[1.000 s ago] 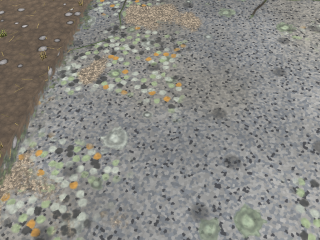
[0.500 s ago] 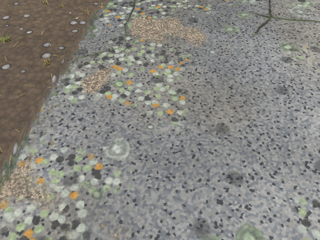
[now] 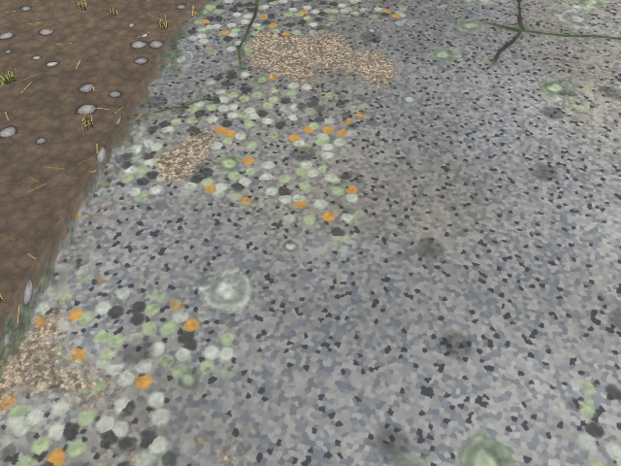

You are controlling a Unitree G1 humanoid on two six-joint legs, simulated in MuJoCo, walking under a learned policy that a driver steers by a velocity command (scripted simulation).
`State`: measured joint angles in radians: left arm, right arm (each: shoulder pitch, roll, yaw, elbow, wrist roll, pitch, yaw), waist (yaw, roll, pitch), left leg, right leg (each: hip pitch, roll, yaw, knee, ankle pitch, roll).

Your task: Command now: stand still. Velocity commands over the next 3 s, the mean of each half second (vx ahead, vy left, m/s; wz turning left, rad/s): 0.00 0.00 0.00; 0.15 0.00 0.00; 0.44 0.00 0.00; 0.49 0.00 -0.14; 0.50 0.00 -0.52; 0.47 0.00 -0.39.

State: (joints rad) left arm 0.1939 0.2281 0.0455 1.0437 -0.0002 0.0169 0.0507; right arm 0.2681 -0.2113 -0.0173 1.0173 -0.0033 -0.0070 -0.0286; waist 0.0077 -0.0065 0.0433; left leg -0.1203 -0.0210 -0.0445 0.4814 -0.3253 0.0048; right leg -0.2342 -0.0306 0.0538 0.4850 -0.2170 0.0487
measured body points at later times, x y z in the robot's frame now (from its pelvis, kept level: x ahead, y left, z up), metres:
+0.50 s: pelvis +0.00 +0.00 +0.00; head +0.01 +0.00 +0.45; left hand +0.02 +0.24 -0.16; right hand -0.02 -0.24 -0.15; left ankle -0.04 +0.12 -0.74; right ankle +0.03 -0.15 -0.74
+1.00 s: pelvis +0.06 -0.04 +0.00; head +0.06 -0.05 +0.44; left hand +0.04 +0.21 -0.15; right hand +0.05 -0.29 -0.16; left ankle -0.03 +0.10 -0.67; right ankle +0.03 -0.13 -0.74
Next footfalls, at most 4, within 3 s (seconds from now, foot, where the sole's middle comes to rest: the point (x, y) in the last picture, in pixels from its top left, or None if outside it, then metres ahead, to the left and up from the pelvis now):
1.38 left None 0.44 0.11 -0.77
1.94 right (374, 365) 0.76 -0.12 -0.77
2.44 left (314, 262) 1.07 0.02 -0.77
2.96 right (444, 235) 1.18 -0.35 -0.77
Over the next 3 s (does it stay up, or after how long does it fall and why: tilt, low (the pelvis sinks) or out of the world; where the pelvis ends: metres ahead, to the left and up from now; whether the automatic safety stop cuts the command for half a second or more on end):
stays up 1.12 -0.18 -0.01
